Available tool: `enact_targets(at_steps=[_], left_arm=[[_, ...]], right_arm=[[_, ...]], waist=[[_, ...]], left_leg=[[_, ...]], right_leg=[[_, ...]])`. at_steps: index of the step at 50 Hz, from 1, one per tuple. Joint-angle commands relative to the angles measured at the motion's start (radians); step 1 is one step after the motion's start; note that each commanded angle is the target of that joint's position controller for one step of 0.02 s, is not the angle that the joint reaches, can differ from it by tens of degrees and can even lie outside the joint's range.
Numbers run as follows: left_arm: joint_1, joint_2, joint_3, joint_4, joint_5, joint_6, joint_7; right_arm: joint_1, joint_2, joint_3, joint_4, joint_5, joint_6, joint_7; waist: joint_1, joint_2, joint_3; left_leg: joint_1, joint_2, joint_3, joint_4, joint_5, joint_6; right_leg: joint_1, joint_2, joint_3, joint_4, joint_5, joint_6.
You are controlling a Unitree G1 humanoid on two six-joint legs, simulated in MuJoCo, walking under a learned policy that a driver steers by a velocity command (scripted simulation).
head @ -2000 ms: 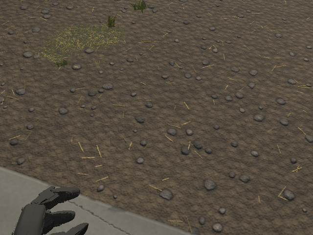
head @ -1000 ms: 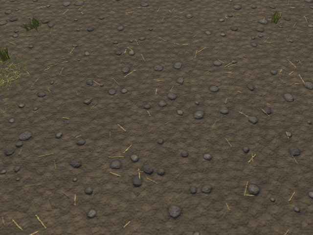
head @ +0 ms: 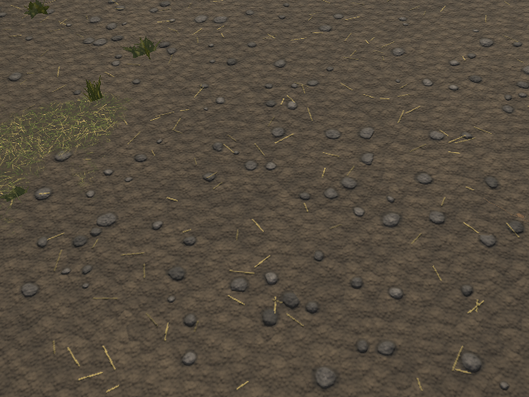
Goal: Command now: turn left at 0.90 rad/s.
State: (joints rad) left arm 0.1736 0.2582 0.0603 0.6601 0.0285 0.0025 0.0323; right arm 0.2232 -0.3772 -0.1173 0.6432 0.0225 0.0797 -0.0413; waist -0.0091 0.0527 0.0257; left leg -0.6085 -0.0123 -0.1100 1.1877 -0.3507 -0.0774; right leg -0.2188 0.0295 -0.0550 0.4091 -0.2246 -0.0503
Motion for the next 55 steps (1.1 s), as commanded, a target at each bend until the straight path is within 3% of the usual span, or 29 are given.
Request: enact_targets(at_steps=[1, 5, 10, 14, 17, 18, 19, 20, 21, 24, 28, 30, 33, 36, 40, 42, 43, 44, 45, 46, 47, 48, 49, 50, 51, 52, 53, 54, 55], left_arm=[[-0.067, 0.125, 0.026, -0.082, 0.0, -0.012, 0.018], [-0.012, 0.174, 0.046, -0.049, -0.001, 0.007, 0.009], [-0.047, 0.218, 0.069, -0.029, -0.019, 0.008, -0.026], [0.029, 0.261, 0.085, 0.012, -0.072, -0.015, -0.055], [-0.038, 0.216, 0.065, 0.031, -0.092, -0.028, -0.057], [-0.063, 0.147, 0.04, 0.028, -0.069, -0.041, -0.059], [-0.16, 0.081, 0.014, -0.05, -0.026, -0.065, -0.062], [-0.204, 0.131, 0.025, -0.088, -0.049, -0.097, -0.067], [-0.204, 0.183, 0.036, -0.096, -0.078, -0.113, -0.077], [-0.079, 0.193, 0.04, -0.022, -0.052, -0.113, -0.088], [-0.062, 0.14, 0.021, 0.024, -0.065, -0.099, -0.102], [-0.086, 0.166, 0.036, 0.017, -0.084, -0.101, -0.098], [-0.14, 0.108, 0.017, -0.005, -0.064, -0.107, -0.125], [-0.163, 0.097, 0.012, -0.02, -0.083, -0.098, -0.157], [-0.229, 0.087, 0.007, -0.064, -0.044, -0.115, -0.177], [-0.027, 0.117, 0.028, -0.008, -0.064, -0.1, -0.168], [0.221, 0.17, 0.056, 0.068, -0.075, -0.072, -0.149], [0.493, 0.221, 0.08, 0.149, -0.067, -0.057, -0.124], [0.653, 0.23, 0.078, 0.22, -0.054, -0.051, -0.091], [0.588, 0.286, 0.066, 0.208, -0.01, -0.076, -0.091], [0.596, 0.213, 0.053, 0.176, -0.019, -0.07, -0.093], [0.503, 0.205, 0.06, 0.137, -0.038, -0.072, -0.077], [0.299, 0.204, 0.059, 0.093, -0.058, -0.071, -0.064], [0.202, 0.249, 0.067, 0.066, -0.045, -0.082, -0.06], [0.17, 0.216, 0.056, 0.053, -0.037, -0.097, -0.068], [0.055, 0.136, 0.025, 0.032, -0.053, -0.11, -0.044], [-0.042, 0.148, 0.025, 0.004, -0.046, -0.111, -0.025], [-0.03, 0.157, 0.036, 0.021, -0.06, -0.112, 0.002], [0.064, 0.163, 0.041, 0.054, -0.062, -0.113, 0.017]], right_arm=[[-0.004, -0.069, -0.014, -0.082, 0.01, -0.001, 0.004], [-0.086, -0.029, 0.009, -0.138, 0.005, -0.006, 0.025], [-0.104, -0.015, 0.016, -0.154, 0.003, 0.005, 0.048], [-0.144, -0.013, 0.024, -0.168, 0.019, 0.008, 0.069], [0.063, -0.012, 0.017, -0.044, 0.013, -0.018, 0.068], [0.256, -0.065, -0.009, 0.032, 0.012, -0.027, 0.055], [0.386, -0.203, -0.04, 0.053, 0.005, -0.05, 0.045], [0.284, -0.178, -0.025, -0.008, 0.003, -0.094, 0.051], [0.214, -0.117, -0.003, -0.023, 0.002, -0.119, 0.051], [0.098, -0.024, 0.037, -0.032, -0.007, -0.135, 0.049], [0.155, -0.066, 0.021, -0.008, -0.052, -0.177, 0.028], [0.174, -0.048, 0.025, 0.009, -0.034, -0.207, 0.02], [0.204, -0.038, 0.027, 0.05, -0.019, -0.214, 0.001], [0.251, -0.039, 0.023, 0.075, -0.019, -0.203, -0.005], [0.331, -0.063, 0.029, 0.105, -0.007, -0.169, -0.034], [0.311, -0.093, 0.032, 0.107, -0.016, -0.149, -0.062], [0.26, -0.084, 0.039, 0.098, -0.034, -0.144, -0.065], [0.121, -0.095, 0.035, 0.075, -0.024, -0.157, -0.046], [-0.051, 0.006, 0.058, 0.028, -0.027, -0.19, -0.014], [0.082, 0.118, 0.107, -0.065, -0.006, -0.229, -0.001], [0.101, 0.087, 0.12, -0.092, -0.003, -0.242, 0.006], [0.06, 0.013, 0.105, -0.147, 0.03, -0.267, 0.02], [0.051, -0.001, 0.096, -0.131, 0.012, -0.272, 0.017], [0.077, 0.005, 0.096, -0.104, 0.006, -0.261, 0.014], [0.085, 0.011, 0.103, -0.074, -0.017, -0.248, 0.014], [0.01, -0.023, 0.089, -0.115, 0.005, -0.23, 0.015], [-0.028, -0.029, 0.091, -0.147, -0.026, -0.234, 0.007], [-0.058, -0.003, 0.093, -0.152, -0.065, -0.24, 0.013], [-0.03, 0.029, 0.091, -0.143, -0.062, -0.239, 0.025]], waist=[[0.009, -0.166, -0.019], [0.062, -0.172, -0.039], [0.051, -0.179, -0.057], [0.064, -0.178, -0.061], [-0.057, -0.1, -0.058], [-0.135, -0.001, -0.123], [-0.191, 0.255, -0.114], [-0.159, 0.123, -0.107], [-0.126, 0.097, -0.034], [-0.03, 0.061, 0.051], [-0.04, 0.009, 0.046], [-0.03, 0.012, 0.096], [-0.043, 0.002, 0.128], [-0.057, -0.01, 0.175], [-0.079, -0.015, 0.152], [0.03, 0.038, 0.047], [0.139, 0.056, -0.043], [0.297, -0.004, -0.077], [0.387, -0.328, 0.006], [0.186, -0.465, -0.175], [0.19, -0.191, -0.38], [0.134, -0.017, -0.365], [0.027, 0.174, -0.205], [-0.029, 0.113, -0.089], [-0.049, 0.194, -0.001], [-0.132, 0.172, 0.182], [-0.139, 0.095, 0.242], [-0.11, 0.043, 0.207], [-0.077, -0.021, 0.104]], left_leg=[[-0.105, 0.076, 0.041, 0.023, 0.063, -0.035], [-0.118, 0.122, 0.075, -0.147, 0.04, -0.046], [0.022, 0.123, 0.156, -0.333, 0.025, -0.012], [0.145, 0.095, 0.19, -0.475, -0.112, 0.084], [0.516, 0.03, 0.268, -0.726, 0.005, 0.173], [0.809, 0.044, 0.179, -0.728, -0.026, 0.218], [1.018, 0.296, -0.306, -0.834, -0.186, 0.357], [0.95, 0.399, -0.56, -0.971, -0.297, 0.455], [0.884, 0.392, -0.464, -1.006, -0.273, 0.435], [0.72, 0.28, -0.162, -0.998, -0.046, 0.322], [0.602, 0.231, 0.077, -1.016, 0.215, 0.265], [0.603, 0.219, 0.126, -1.019, 0.195, 0.212], [0.485, 0.178, 0.285, -1.013, 0.186, 0.148], [0.629, 0.215, 0.3, -0.952, 0.274, 0.127], [0.805, 0.22, 0.367, -0.741, 0.859, 0.026], [0.758, 0.236, 0.37, -0.435, 1.219, 0.011], [0.663, 0.234, 0.344, -0.173, 1.339, 0.014], [0.389, 0.172, 0.315, 0.294, 1.063, 0.01], [0.035, -0.064, 0.316, 0.859, -0.126, 0.009], [-0.393, -0.029, 0.06, 0.985, -0.465, 0.021], [-0.439, 0.001, -0.046, 0.945, -0.464, 0.024], [-0.513, 0.005, -0.064, 0.709, -0.3, 0.038], [-0.46, 0.06, -0.033, 0.516, -0.161, 0.059], [-0.449, 0.07, -0.059, 0.573, -0.183, 0.045], [-0.435, 0.109, -0.066, 0.544, -0.232, 0.045], [-0.302, 0.174, -0.1, 0.164, -0.06, 0.013], [-0.041, 0.172, -0.053, -0.123, 0.017, -0.009], [0.241, 0.151, 0.007, -0.341, 0.231, -0.013], [0.488, 0.086, 0.08, -0.376, 0.472, -0.027]], right_leg=[[0.1, -0.262, 0.132, -0.156, 0.222, -0.156], [0.226, -0.327, 0.09, -0.151, 0.271, -0.189], [0.216, -0.353, -0.037, -0.107, 0.44, -0.176], [0.177, -0.411, 0.043, -0.211, -0.244, -0.163], [-0.03, -0.343, -0.076, -0.091, -0.314, -0.102], [-0.218, -0.257, -0.167, 0.177, -0.203, -0.054], [-0.644, -0.106, -0.197, 0.651, -0.366, 0.049], [-0.813, -0.061, 0.023, 0.787, -0.329, 0.055], [-0.834, -0.111, 0.067, 0.783, -0.224, 0.04], [-0.717, -0.179, 0.083, 0.645, 0.002, 0.03], [-0.574, -0.106, 0.12, 0.582, 0.281, 0.053], [-0.587, -0.073, 0.171, 0.427, 0.42, 0.033], [-0.395, -0.048, 0.091, 0.222, 0.689, 0.013], [-0.5, -0.045, 0.092, 0.169, 0.625, -0.025], [-0.481, 0.048, -0.072, 0.047, 0.603, -0.06], [-0.225, 0.081, -0.129, 0.128, 0.539, -0.075], [0.02, 0.052, -0.099, 0.172, 0.516, -0.113], [0.34, -0.043, 0.013, 0.093, 0.593, -0.201], [0.556, -0.087, 0.077, -0.062, 0.69, -0.265], [0.93, -0.175, 0.342, 0.325, 0.84, -0.343], [0.988, -0.221, 0.498, 0.288, 0.564, -0.444], [0.902, -0.284, 0.713, 0.042, 0.119, -0.494], [0.612, -0.286, 0.771, -0.108, -0.126, -0.438], [0.398, -0.35, 0.926, -0.122, -0.139, -0.48], [0.199, -0.323, 0.934, -0.094, -0.155, -0.458], [-0.19, -0.23, 0.724, -0.192, -0.067, -0.36], [-0.478, -0.097, 0.57, -0.228, -0.04, -0.301], [-0.634, 0.019, 0.418, -0.184, -0.007, -0.248], [-0.681, 0.052, 0.369, -0.148, -0.024, -0.23]])
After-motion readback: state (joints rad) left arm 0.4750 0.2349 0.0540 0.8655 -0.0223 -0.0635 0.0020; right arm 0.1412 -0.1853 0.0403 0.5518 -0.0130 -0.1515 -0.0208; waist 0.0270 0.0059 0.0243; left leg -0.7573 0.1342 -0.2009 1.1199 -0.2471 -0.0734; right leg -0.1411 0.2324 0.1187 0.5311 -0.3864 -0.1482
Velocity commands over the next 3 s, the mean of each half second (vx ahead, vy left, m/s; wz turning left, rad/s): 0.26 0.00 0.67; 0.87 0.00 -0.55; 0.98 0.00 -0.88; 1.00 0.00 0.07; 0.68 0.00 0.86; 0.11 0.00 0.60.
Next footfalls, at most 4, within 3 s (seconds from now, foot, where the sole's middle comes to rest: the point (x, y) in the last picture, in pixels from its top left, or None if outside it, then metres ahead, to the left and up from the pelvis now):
0.36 left None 0.00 0.16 -0.78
0.88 right None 0.50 0.14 -0.91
1.20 left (175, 278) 0.89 0.36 -0.91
1.66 right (314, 213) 1.13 -0.10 -0.91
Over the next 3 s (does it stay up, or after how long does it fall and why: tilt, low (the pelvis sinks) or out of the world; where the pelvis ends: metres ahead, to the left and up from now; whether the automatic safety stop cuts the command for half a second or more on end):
stays up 1.72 -0.30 -0.14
